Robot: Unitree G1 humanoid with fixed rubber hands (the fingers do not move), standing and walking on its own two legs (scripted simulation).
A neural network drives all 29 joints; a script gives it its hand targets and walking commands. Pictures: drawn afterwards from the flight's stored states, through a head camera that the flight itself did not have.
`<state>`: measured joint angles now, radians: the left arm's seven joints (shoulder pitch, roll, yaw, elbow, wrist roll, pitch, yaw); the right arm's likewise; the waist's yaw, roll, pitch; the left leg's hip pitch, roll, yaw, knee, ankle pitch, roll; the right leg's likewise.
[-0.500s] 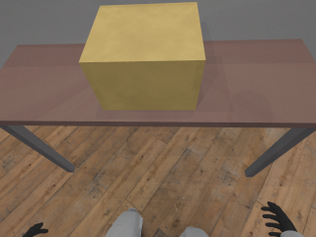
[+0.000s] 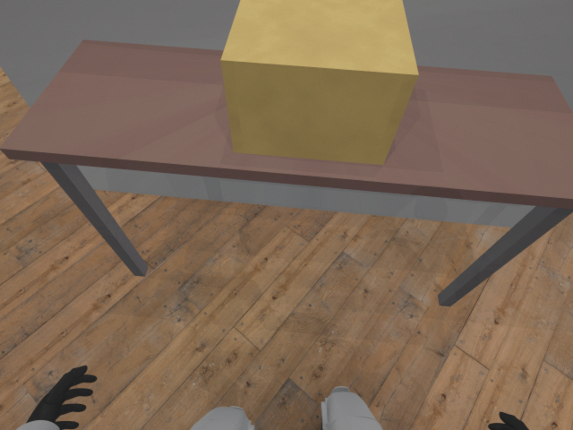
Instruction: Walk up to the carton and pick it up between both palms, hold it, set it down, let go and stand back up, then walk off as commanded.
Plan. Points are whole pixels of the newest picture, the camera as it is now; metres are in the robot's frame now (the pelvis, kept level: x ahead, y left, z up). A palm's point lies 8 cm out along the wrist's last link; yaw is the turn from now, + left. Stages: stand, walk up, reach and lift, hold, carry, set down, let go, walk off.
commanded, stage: walk off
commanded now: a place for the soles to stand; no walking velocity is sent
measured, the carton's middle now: (315, 74) +0.73 -0.03 +0.05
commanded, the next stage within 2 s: none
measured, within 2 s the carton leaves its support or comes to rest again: neither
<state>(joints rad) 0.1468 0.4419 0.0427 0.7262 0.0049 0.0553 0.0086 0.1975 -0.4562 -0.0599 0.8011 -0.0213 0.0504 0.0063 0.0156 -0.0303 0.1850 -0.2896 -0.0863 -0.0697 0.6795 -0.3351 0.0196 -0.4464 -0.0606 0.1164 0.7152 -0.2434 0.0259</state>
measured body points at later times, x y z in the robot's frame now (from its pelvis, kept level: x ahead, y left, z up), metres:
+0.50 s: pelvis -0.17 +0.00 +0.00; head -0.11 -0.01 +0.44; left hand -0.08 +0.33 -0.11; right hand -0.05 -0.33 -0.11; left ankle +0.01 +0.12 -0.71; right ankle -0.19 -0.13 -0.72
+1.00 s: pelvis -0.30 +0.03 +0.01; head -0.24 +0.05 +0.46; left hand -0.17 +0.34 -0.11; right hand -0.26 -0.29 -0.09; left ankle -0.32 +0.14 -0.71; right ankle -0.26 -0.12 -0.66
